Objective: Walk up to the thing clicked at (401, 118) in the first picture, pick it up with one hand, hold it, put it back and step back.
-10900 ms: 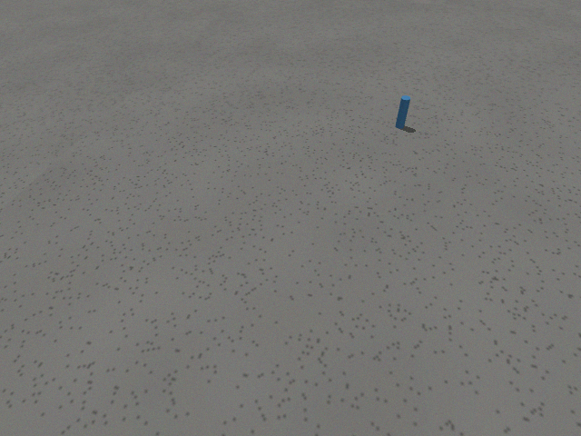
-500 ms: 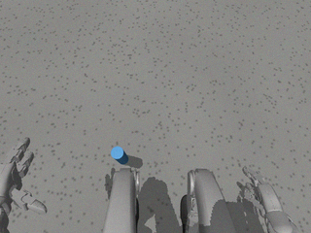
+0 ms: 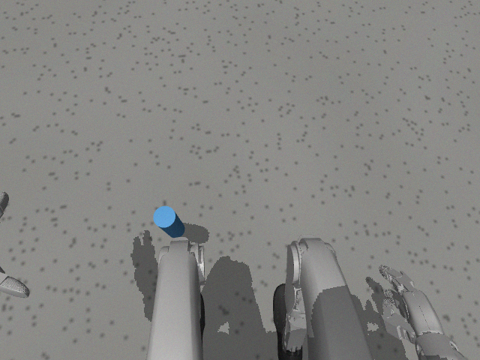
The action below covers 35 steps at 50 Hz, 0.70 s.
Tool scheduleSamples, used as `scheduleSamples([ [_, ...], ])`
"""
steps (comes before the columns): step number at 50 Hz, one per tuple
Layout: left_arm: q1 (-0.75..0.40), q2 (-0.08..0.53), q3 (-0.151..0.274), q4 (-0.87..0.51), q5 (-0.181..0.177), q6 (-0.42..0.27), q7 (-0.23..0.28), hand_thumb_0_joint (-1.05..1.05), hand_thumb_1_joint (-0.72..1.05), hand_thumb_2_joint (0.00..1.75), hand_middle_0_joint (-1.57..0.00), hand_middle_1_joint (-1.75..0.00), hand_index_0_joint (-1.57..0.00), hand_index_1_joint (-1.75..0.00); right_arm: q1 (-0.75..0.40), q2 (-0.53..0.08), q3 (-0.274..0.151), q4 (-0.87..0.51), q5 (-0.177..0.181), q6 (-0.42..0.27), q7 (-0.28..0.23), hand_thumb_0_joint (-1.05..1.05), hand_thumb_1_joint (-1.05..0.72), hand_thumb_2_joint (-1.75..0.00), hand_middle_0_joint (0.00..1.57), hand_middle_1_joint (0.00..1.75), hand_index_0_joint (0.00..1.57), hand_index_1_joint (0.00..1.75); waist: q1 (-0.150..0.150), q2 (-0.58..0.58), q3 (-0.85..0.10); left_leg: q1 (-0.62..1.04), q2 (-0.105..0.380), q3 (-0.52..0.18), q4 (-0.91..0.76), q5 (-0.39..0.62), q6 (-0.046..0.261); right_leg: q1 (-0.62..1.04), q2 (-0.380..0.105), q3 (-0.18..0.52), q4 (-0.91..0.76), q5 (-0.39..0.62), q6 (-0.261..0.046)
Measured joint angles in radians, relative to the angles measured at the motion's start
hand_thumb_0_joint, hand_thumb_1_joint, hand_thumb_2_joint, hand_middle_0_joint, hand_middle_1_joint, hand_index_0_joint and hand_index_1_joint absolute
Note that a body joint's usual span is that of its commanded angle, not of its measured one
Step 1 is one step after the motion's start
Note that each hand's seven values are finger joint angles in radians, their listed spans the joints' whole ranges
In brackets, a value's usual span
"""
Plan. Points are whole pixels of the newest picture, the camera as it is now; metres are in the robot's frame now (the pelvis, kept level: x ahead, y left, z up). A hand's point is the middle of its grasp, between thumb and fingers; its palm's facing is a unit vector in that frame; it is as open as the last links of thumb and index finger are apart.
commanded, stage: go down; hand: left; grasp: from the side
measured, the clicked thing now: (170, 223) +0.38 +0.19 -0.37
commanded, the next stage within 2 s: approach in 1.34 s
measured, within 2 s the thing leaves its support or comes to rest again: neither
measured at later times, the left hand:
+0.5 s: hand (12, 235) +0.30 +0.38 -0.06, palm faces +0.10 -0.98 -0.17, open 17.4 cm
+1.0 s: hand (18, 228) +0.32 +0.38 -0.08, palm faces +0.09 -0.98 -0.16, open 17.4 cm
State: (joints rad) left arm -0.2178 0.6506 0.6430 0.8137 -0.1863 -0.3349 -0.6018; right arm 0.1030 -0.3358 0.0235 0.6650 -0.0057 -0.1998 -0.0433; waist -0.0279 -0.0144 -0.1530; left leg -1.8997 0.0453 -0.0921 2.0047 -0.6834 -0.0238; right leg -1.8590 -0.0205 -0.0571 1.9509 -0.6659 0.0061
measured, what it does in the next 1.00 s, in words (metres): lowers itself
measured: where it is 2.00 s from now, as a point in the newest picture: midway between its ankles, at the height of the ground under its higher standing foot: (240, 342)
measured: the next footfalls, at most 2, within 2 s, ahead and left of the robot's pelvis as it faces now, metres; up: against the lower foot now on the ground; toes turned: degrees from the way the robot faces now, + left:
none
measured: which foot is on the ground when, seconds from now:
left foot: down 0.00-1.00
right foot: down 0.00-1.00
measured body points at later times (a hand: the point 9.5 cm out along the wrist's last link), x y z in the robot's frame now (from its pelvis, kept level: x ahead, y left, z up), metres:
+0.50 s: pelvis -0.01 +0.00 -0.04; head +0.18 +0.04 +0.36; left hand +0.29 +0.43 -0.05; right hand +0.18 -0.27 -0.16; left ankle +0.07 +0.13 -0.43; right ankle +0.09 -0.13 -0.43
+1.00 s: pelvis -0.01 +0.00 -0.06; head +0.19 +0.05 +0.34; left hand +0.31 +0.43 -0.06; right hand +0.17 -0.27 -0.17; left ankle +0.07 +0.13 -0.43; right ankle +0.09 -0.13 -0.43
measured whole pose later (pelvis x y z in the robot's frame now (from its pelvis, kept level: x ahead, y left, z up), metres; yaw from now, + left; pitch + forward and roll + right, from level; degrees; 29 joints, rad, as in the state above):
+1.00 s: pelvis -0.01 +0.00 -0.06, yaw -1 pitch +32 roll -5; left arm -0.34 0.72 0.71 0.88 -0.22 -0.37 -0.71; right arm 0.08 -0.36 0.05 0.70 -0.02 -0.21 -0.04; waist -0.03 -0.02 -0.12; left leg -2.07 0.03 -0.11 2.20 -0.69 -0.02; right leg -2.02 -0.02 -0.06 2.14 -0.68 0.01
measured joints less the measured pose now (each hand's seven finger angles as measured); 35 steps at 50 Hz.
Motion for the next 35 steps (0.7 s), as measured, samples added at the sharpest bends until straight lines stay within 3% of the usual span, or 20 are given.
scheduleSamples([
  [13, -0.05, 0.014, 0.031, -0.002, -0.012, -0.025, -0.058, -0.01, -0.59, 0.12, -0.07, -0.12, -0.06, -0.12, -0.041, -0.01, 0.009, 0.02, -0.014, -0.012, -0.004, 0.0, -0.9, -0.9, 0.2, 0.3, 0.2, 0.3, 0.014, -0.007, 0.017, -0.079, -0.007, -0.009, 0.09, -0.01, -0.003, -0.077, -0.003, -0.001, 0.09, -0.013, 0.0],
  [35, -0.109, 0.076, 0.053, 0.061, -0.015, -0.024, -0.097, -0.01, -0.56, 0.14, -0.05, -0.11, -0.04, -0.12, -0.018, -0.012, 0.032, 0.032, -0.018, -0.008, 0.003, 0.0, -0.91, -0.9, 0.21, 0.3, 0.2, 0.3, 0.007, -0.01, 0.027, -0.144, -0.009, -0.018, 0.164, -0.002, -0.002, -0.139, 0.0, -0.003, 0.158, -0.001, 0.001],
])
